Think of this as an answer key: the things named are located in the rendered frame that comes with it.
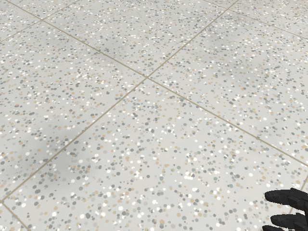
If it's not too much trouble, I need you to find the robot right hand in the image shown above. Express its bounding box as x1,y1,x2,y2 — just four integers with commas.
262,188,308,231

